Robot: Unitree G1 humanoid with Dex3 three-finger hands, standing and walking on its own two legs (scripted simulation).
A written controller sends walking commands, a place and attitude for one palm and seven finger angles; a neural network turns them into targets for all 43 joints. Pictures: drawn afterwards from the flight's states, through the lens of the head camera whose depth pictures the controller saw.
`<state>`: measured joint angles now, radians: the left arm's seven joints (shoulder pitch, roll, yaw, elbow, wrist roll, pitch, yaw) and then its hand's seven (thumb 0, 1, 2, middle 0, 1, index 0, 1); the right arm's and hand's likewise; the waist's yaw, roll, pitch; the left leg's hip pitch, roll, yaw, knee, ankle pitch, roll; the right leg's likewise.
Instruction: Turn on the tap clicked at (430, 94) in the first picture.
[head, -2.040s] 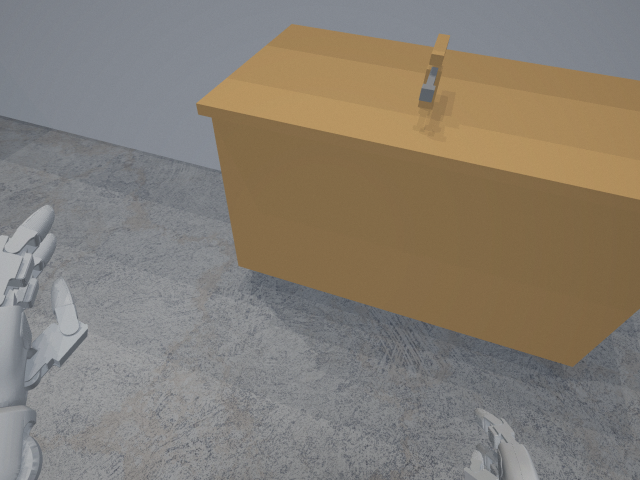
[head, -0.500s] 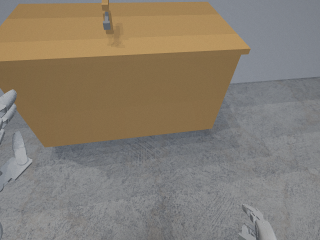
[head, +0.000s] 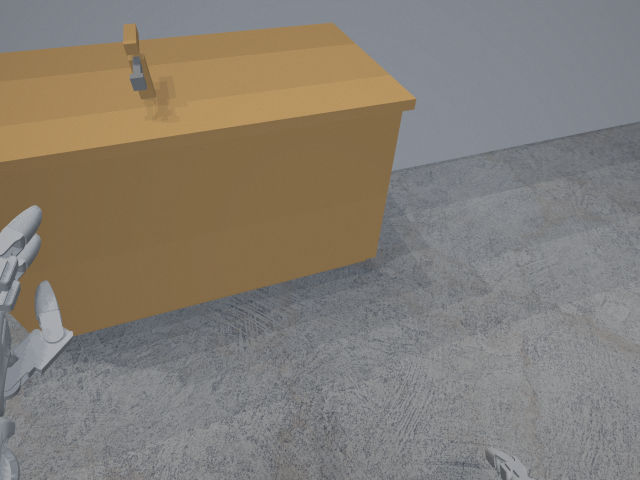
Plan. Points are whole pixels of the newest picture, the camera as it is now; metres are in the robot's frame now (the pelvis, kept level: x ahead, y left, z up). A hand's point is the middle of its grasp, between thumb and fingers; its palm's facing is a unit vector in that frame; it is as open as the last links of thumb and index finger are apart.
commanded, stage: take the last steps up to it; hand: left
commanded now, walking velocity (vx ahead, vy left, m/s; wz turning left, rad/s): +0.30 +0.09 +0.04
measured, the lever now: (138, 82) +0.89 +0.42 +0.09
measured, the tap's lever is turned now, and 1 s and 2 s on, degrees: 0 0 0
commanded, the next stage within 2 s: come to a stop and stand still in 1.98 s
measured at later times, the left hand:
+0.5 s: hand (90, 276) +0.28 +0.24 +0.17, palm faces +0.43 -0.80 -0.42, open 7.4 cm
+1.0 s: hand (123, 179) +0.42 +0.26 +0.18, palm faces +0.37 -0.80 -0.47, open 7.4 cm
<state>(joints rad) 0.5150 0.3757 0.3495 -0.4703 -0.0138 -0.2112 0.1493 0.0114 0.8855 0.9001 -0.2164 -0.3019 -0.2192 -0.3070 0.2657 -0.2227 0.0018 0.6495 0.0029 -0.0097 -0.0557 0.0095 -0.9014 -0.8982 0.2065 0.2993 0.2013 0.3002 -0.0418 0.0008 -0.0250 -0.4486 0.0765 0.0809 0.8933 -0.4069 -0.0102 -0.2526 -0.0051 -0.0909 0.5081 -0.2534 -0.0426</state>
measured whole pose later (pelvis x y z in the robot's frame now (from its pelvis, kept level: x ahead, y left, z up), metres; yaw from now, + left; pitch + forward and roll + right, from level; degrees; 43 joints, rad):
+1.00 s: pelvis +0.20 +0.03 -0.01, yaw -1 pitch +0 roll +0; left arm 0.50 0.39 0.39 -0.54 -0.03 -0.24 0.15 0.01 0.89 0.90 -0.21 -0.30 -0.21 -0.31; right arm 0.21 -0.13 0.02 0.60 0.01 -0.10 -0.05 0.01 -0.90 -0.90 0.21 0.30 0.20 0.30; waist -0.01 0.03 0.04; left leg -0.29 0.12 0.17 0.58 -0.29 -0.02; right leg -0.38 -0.06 -0.15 0.70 -0.37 0.03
